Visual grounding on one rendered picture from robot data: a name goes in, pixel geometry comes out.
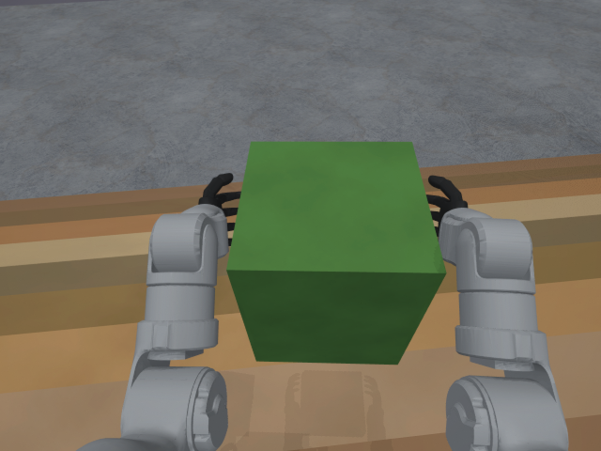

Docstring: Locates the right robot upper arm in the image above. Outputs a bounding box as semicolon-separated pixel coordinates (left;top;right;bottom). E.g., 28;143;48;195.
446;375;568;451

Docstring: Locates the right robot forearm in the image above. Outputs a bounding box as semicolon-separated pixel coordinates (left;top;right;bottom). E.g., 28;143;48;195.
439;208;568;447

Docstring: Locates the carton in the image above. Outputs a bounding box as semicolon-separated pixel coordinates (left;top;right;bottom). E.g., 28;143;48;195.
226;142;447;365

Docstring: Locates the right robot hand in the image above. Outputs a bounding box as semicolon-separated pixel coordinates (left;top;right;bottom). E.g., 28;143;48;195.
426;176;468;237

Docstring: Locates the left robot forearm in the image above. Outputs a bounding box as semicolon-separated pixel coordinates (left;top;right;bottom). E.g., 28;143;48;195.
120;204;229;434

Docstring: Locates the left robot hand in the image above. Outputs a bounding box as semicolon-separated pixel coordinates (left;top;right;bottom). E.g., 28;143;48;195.
198;173;241;246

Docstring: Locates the left robot upper arm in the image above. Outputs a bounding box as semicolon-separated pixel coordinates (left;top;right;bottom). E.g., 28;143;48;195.
76;366;228;451

